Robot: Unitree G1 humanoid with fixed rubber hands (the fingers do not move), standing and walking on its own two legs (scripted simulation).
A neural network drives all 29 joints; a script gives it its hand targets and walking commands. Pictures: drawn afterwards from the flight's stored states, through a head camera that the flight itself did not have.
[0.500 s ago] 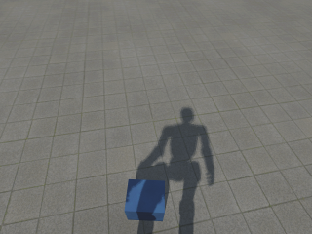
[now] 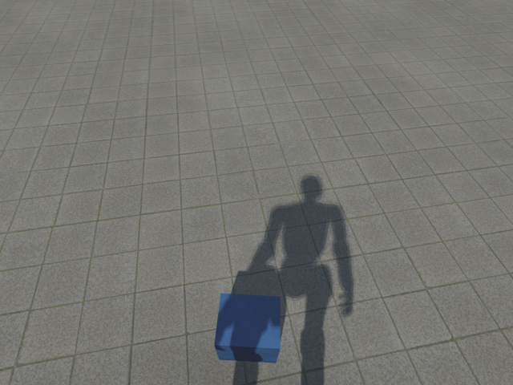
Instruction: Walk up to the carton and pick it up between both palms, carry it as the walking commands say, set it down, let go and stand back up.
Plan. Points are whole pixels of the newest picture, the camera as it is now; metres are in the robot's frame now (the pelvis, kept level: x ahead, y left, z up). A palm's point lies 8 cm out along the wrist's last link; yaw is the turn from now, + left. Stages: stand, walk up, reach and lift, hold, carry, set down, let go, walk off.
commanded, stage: stand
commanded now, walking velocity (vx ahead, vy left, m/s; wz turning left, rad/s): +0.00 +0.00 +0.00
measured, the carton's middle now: (248, 328) +0.39 +0.02 -0.68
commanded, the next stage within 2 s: reach and lift in 0.08 s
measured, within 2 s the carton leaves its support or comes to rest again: neither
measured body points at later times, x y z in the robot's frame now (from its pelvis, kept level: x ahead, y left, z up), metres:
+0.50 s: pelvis -0.01 -0.01 -0.03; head +0.09 -0.01 +0.40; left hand +0.14 +0.21 -0.17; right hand +0.14 -0.22 -0.16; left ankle -0.01 +0.09 -0.75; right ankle -0.01 -0.15 -0.75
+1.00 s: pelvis -0.10 -0.03 -0.09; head +0.07 -0.02 +0.32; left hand +0.25 +0.22 -0.19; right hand +0.23 -0.21 -0.19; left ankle -0.01 +0.09 -0.75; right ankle -0.02 -0.15 -0.75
